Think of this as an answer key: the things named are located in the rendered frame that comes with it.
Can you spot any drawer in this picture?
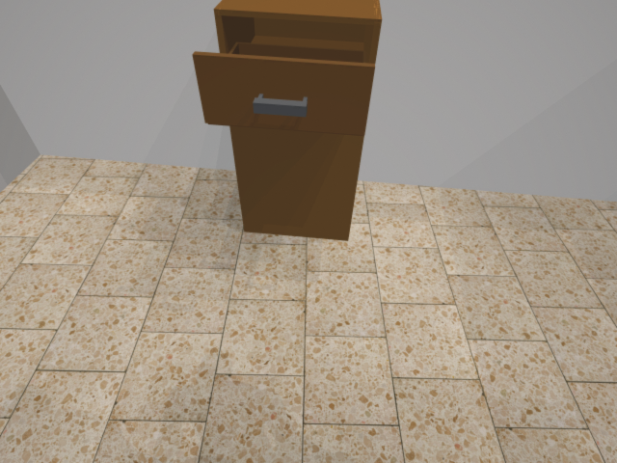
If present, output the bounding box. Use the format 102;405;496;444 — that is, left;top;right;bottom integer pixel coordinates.
192;42;375;136

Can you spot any cabinet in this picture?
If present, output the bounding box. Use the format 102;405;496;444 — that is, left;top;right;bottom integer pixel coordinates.
214;0;382;241

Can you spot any handle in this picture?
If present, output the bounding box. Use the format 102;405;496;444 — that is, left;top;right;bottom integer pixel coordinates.
253;94;308;117

